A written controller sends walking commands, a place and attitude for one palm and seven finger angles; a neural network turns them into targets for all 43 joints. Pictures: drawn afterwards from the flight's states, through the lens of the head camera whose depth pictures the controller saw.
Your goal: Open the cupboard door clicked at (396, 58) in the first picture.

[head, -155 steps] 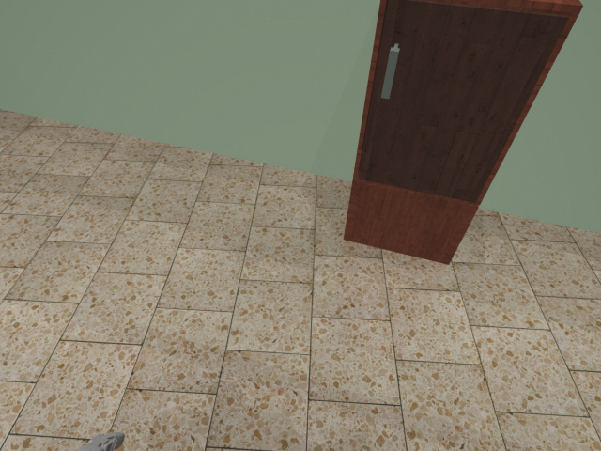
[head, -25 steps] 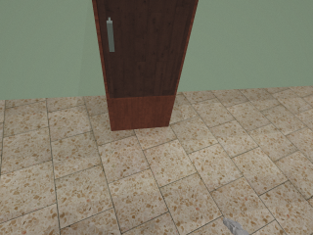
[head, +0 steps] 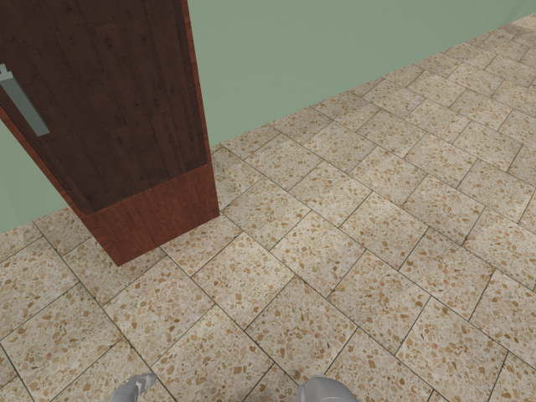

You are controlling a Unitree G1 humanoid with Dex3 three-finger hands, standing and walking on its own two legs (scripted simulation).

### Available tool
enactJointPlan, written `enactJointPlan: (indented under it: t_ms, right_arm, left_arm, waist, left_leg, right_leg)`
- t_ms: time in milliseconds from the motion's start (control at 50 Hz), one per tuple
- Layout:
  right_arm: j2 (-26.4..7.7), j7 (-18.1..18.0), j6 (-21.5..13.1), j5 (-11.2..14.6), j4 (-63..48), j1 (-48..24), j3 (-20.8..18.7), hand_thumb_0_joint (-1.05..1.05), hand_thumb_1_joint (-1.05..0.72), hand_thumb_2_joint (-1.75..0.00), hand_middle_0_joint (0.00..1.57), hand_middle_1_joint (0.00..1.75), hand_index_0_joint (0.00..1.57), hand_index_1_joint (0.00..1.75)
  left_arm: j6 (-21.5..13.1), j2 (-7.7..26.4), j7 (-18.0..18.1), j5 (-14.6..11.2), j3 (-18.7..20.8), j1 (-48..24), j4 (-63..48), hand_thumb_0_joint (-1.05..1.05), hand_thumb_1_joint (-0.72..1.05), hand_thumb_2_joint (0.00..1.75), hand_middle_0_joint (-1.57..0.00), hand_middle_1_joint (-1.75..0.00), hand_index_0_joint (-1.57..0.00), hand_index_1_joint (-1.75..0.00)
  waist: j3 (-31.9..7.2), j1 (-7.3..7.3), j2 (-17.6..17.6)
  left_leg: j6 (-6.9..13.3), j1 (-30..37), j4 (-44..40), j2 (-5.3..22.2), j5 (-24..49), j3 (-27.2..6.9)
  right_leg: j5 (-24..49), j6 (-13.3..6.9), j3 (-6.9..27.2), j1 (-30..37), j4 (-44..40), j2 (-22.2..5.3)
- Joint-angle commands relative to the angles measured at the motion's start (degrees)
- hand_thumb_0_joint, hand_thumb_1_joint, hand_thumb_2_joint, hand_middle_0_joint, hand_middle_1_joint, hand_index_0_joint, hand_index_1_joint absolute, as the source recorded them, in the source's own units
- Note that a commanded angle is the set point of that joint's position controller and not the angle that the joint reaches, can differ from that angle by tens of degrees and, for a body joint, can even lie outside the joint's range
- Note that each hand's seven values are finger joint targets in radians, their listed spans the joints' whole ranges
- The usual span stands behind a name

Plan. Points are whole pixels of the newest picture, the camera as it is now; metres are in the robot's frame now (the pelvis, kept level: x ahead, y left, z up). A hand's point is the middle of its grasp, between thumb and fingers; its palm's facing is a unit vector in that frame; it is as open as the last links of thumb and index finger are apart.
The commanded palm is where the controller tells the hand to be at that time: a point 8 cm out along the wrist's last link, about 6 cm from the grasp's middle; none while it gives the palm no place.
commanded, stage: walk to a spot facing it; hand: left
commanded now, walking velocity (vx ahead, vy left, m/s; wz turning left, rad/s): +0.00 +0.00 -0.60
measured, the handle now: (23, 100) +0.65 +0.50 +0.04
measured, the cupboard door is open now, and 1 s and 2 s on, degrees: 0 0 0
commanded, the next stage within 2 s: none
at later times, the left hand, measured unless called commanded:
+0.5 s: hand (141, 393) +0.16 +0.21 -0.16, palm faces -0.17 -0.95 -0.25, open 7.4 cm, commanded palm none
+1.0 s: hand (198, 328) +0.26 +0.13 -0.15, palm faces -0.57 -0.78 -0.26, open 7.4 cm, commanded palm none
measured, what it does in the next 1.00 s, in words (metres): steps on the spot, turning right: right foot, then left foot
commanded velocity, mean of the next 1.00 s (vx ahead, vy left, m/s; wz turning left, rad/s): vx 0.00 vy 0.00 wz -0.60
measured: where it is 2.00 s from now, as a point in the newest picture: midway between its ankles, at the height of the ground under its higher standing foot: outside the picture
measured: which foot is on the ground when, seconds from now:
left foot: down 0.00-0.06, up 0.08-0.52, down 0.54-1.00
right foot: up 0.00-0.06, down 0.08-0.54, up 0.56-0.98, down 1.00-1.00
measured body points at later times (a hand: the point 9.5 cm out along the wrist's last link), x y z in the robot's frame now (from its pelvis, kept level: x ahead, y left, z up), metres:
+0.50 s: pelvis +0.06 +0.02 +0.01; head +0.10 +0.01 +0.45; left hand +0.16 +0.26 -0.14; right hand +0.15 -0.26 -0.12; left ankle +0.10 +0.15 -0.71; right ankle +0.05 -0.10 -0.73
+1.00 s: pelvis +0.05 +0.02 +0.00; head +0.08 -0.02 +0.44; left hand +0.29 +0.17 -0.13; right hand -0.08 -0.21 -0.15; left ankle +0.11 +0.14 -0.72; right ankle -0.02 -0.08 -0.73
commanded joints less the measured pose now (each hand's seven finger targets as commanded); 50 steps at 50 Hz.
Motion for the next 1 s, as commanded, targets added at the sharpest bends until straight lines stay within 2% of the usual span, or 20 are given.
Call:
enactJointPlan:
  t_ms: [0, 20, 40, 60, 80, 120, 200, 400, 480, 500, 520, 540, 580, 660, 820, 880, 920, 940, 960, 980]
  right_arm:
    - [-12.06, 0.25, -0.26, 0.16, -3.96, 1.91, -2.78, 0.0, -0.9, -0.9, 0.2, 0.3, 0.2, 0.3]
    - [-12.48, 0.69, -0.26, 0.56, -5.08, -0.08, -2.86, 0.0, -0.9, -0.9, 0.2, 0.3, 0.2, 0.3]
    - [-10.95, 1.24, 0.07, 1.35, -7.41, -1.46, -2.54, 0.0, -0.9, -0.9, 0.2, 0.3, 0.2, 0.3]
    - [-7.76, 1.06, 0.22, 1.35, -10.38, -4.93, -2.08, 0.0, -0.9, -0.9, 0.2, 0.3, 0.2, 0.3]
    - [-8.97, 0.18, 0.8, 1.2, -11.51, -7.88, -2.13, 0.0, -0.9, -0.9, 0.2, 0.3, 0.2, 0.3]
    - [-6.67, 0.67, 1.95, 0.74, -10.8, -9.28, -2.19, 0.0, -0.9, -0.9, 0.2, 0.3, 0.2, 0.3]
    - [-6.31, 0.77, 3.22, 0.03, -8.77, -5.38, -2.41, 0.0, -0.9, -0.9, 0.2, 0.3, 0.2, 0.3]
    - [-7.72, 0.42, 1.64, 0.77, -14.12, -16.67, -1.95, 0.0, -0.9, -0.9, 0.2, 0.3, 0.2, 0.3]
    - [-9.45, -0.14, 0.76, 1.29, -12.68, -10.73, -2.24, 0.0, -0.9, -0.9, 0.2, 0.3, 0.2, 0.3]
    - [-13.43, -0.37, 0.16, 0.75, -12.4, -8.4, -2.77, 0.0, -0.9, -0.9, 0.2, 0.3, 0.2, 0.3]
    - [-18.44, -0.18, 0.25, 0.28, -13.05, -8.83, -3.69, 0.0, -0.9, -0.9, 0.2, 0.3, 0.2, 0.3]
    - [-18.26, -0.02, 0.81, -0.03, -13.91, -9.22, -3.35, 0.0, -0.9, -0.9, 0.2, 0.3, 0.2, 0.3]
    - [-13.2, -0.31, 0.4, -0.23, -15.21, -15.83, -2.11, 0.0, -0.9, -0.9, 0.2, 0.3, 0.2, 0.3]
    - [-12.17, -0.23, 0.22, -0.14, -14.62, -13.68, -2.02, 0.0, -0.9, -0.9, 0.2, 0.3, 0.2, 0.3]
    - [-14.46, 0.56, 0.7, -0.33, -11.71, -7.91, -3.96, 0.0, -0.9, -0.9, 0.2, 0.3, 0.2, 0.3]
    - [-15.6, 1.09, 0.95, -0.39, -10.88, -7.62, -4.64, 0.0, -0.9, -0.9, 0.2, 0.3, 0.2, 0.3]
    - [-15.61, 1.28, 1.06, -0.26, -10.78, -8.14, -4.77, 0.0, -0.9, -0.9, 0.2, 0.3, 0.2, 0.3]
    - [-14.92, 1.48, 1.18, 0.08, -10.98, -7.92, -4.63, 0.0, -0.9, -0.9, 0.2, 0.3, 0.2, 0.3]
    - [-10.75, 1.82, 1.52, 0.46, -12.49, -6.88, -3.52, 0.0, -0.9, -0.9, 0.2, 0.3, 0.2, 0.3]
    - [-8.27, 1.65, 2.01, 0.24, -15.16, -11.25, -2.39, 0.0, -0.9, -0.9, 0.2, 0.3, 0.2, 0.3]
  left_arm:
    - [-2.87, 5.28, 1.07, -0.06, 1.38, 3.68, -4.47, 0.0, 0.9, 0.9, -0.2, -0.3, -0.2, -0.3]
    - [-3.78, 7.07, 1.26, 0.05, 1.94, 9.83, -3.17, 0.0, 0.9, 0.9, -0.2, -0.3, -0.2, -0.3]
    - [-4.7, 12.33, 1.86, 0.3, 2.93, 16.92, -1.33, 0.0, 0.9, 0.9, -0.2, -0.3, -0.2, -0.3]
    - [-4.63, 17.04, 2.76, -1.07, 3.81, 19.43, -0.4, 0.0, 0.9, 0.9, -0.2, -0.3, -0.2, -0.3]
    - [-4.16, 16.32, 3.52, -1.72, 3.59, 17.91, -0.63, 0.0, 0.9, 0.9, -0.2, -0.3, -0.2, -0.3]
    - [-3.66, 12.49, 3.69, -1.53, 2.78, 8.82, -3.26, 0.0, 0.9, 0.9, -0.2, -0.3, -0.2, -0.3]
    - [-4.47, 10.69, 3.26, -0.79, 2.01, 3.77, -4.37, 0.0, 0.9, 0.9, -0.2, -0.3, -0.2, -0.3]
    - [-3.6, 12.64, 2.52, -0.29, 3.27, 8.79, -4.2, 0.0, 0.9, 0.9, -0.2, -0.3, -0.2, -0.3]
    - [-2.75, 12.23, 2.69, -0.86, 3.26, 5.74, -4.91, 0.0, 0.9, 0.9, -0.2, -0.3, -0.2, -0.3]
    - [-2.55, 9.28, 2.53, -1.48, 2.69, 6.41, -6.01, 0.0, 0.9, 0.9, -0.2, -0.3, -0.2, -0.3]
    - [-2.67, 6.83, 1.74, -1.63, 2.06, 8.16, -6.83, 0.0, 0.9, 0.9, -0.2, -0.3, -0.2, -0.3]
    - [-2.52, 9.13, 1.78, -0.67, 2.49, 7.98, -5.98, 0.0, 0.9, 0.9, -0.2, -0.3, -0.2, -0.3]
    - [-1.89, 9.7, 1.2, -0.14, 3.52, 9.61, -4.0, 0.0, 0.9, 0.9, -0.2, -0.3, -0.2, -0.3]
    - [-1.16, 8.09, 0.07, -0.55, 2.76, 8.81, -3.8, 0.0, 0.9, 0.9, -0.2, -0.3, -0.2, -0.3]
    - [-1.04, 5.71, -0.4, -0.72, 1.7, 1.72, -6.2, 0.0, 0.9, 0.9, -0.2, -0.3, -0.2, -0.3]
    - [-1.79, 5.71, -0.17, -0.72, 1.41, 2.01, -6.18, 0.0, 0.9, 0.9, -0.2, -0.3, -0.2, -0.3]
    - [-2.47, 6.37, 0.04, -0.69, 1.7, 4.89, -5.38, 0.0, 0.9, 0.9, -0.2, -0.3, -0.2, -0.3]
    - [-3.09, 8.49, 0.38, -0.6, 2.12, 8.53, -4.44, 0.0, 0.9, 0.9, -0.2, -0.3, -0.2, -0.3]
    - [-4.05, 15.35, 1.24, 0.07, 3.18, 12.1, -3.47, 0.0, 0.9, 0.9, -0.2, -0.3, -0.2, -0.3]
    - [-3.92, 19.51, 2.18, -0.65, 4.06, 14.65, -2.65, 0.0, 0.9, 0.9, -0.2, -0.3, -0.2, -0.3]
  waist:
    - [-7.45, 3.8, 9.1]
    - [-10.52, 7.36, 7.24]
    - [-16.46, 10.32, -5.07]
    - [-18.78, 9.85, -12.54]
    - [-16.78, 9.53, -6.46]
    - [-8.27, 5.22, -2.52]
    - [-5.64, 0.68, -3.55]
    - [-11.12, 4.93, -9.74]
    - [-13.92, 1.79, -7.28]
    - [-16.02, 0.91, 2.87]
    - [-14.42, 1.89, 18.61]
    - [-12.04, 1.36, 13.58]
    - [-7.39, 4.8, 12.0]
    - [-6.19, 4.03, 11.91]
    - [-6.28, 0.6, 13.08]
    - [-7.7, 0.5, 14.43]
    - [-9.28, 2.41, 12.51]
    - [-11.32, 4.59, 7.87]
    - [-12.78, 6.34, -11.23]
    - [-13.13, 7.94, -18.31]
  left_leg:
    - [1.4, 3.91, 6.71, 17.79, 69.96, -8.37]
    - [-0.73, -1.48, 16.8, 17.48, 64.14, -7.87]
    - [-4.43, -16.88, 34.49, 10.71, 35.89, -5.87]
    - [-7.86, -30.4, 49.91, 0.23, -10.39, -11.86]
    - [-6.5, -30.97, 50.59, 2.26, -10.42, -21.68]
    - [-6.38, -30.26, 45.94, 5.0, -1.95, -23.84]
    - [-7.68, -25.07, 37.83, 3.37, 4.69, -23.36]
    - [-7.75, -22.21, 15.86, -1.38, 2.22, -22.81]
    - [-6.34, -6.35, -5.49, -1.95, 13.13, -22.7]
    - [-3.55, 3.42, -12.19, 7.5, 18.79, -31.19]
    - [2.51, 7.62, -12.12, 22.8, 35.56, -43.63]
    - [6.61, 0.11, -10.89, 25.39, 37.59, -43.38]
    - [4.54, -6.95, -12.1, 18.47, 35.37, -33.96]
    - [3.47, -4.51, -10.49, 12.88, 36.67, -23.62]
    - [5.02, -1.65, -9.51, 17.17, 33.1, -18.9]
    - [3.8, -1.8, -5.75, 18.01, 35.53, -16.96]
    - [0.77, -3.8, 0.01, 17.09, 34.42, -13.59]
    - [-2.43, -8.35, 8.54, 15.63, 30.21, -11.15]
    - [-6.33, -23.78, 21.75, 9.43, 6.57, -9.32]
    - [-7.61, -32.31, 32.99, 3.82, -11.56, -15.21]
  right_leg:
    - [-0.68, -2.43, -2.52, 6.84, -9.59, 2.98]
    - [6.03, -3.79, 0.21, 16.49, -16.82, 1.43]
    - [31.29, -9.46, 16.44, 32.9, -20.66, -9.41]
    - [63.94, -17.75, 35.29, 37.65, -21.56, -22.13]
    - [60.7, -19.56, 30.84, 34.03, -22.32, -22.0]
    - [36.99, -14.49, 24.33, 21.35, -26.39, -15.38]
    - [29.39, -10.32, 17.37, 9.74, -29.34, -9.3]
    - [36.32, -11.0, 25.89, 18.09, -23.36, -7.17]
    - [33.09, -6.28, 26.56, 12.36, -16.53, -4.38]
    - [18.54, -3.1, 21.81, 3.63, -9.98, 1.29]
    - [-13.85, 0.99, 12.05, -8.34, 3.54, 6.66]
    - [-16.56, 1.68, 11.63, -6.6, 14.61, 4.08]
    - [-9.67, 2.82, 11.07, -6.42, 21.94, 2.45]
    - [-3.96, 4.01, 7.76, -6.58, 23.03, 1.16]
    - [-6.38, 3.83, 2.04, -0.82, 1.95, -1.32]
    - [-5.77, 2.45, 0.05, 3.91, -5.7, 0.28]
    - [1.57, 1.24, -0.74, 10.66, -15.37, 1.09]
    - [9.91, 0.01, 1.28, 19.26, -23.11, -0.39]
    - [25.0, -4.76, 19.15, 30.6, -28.33, -13.4]
    - [45.41, -10.3, 30.47, 29.15, -27.23, -22.11]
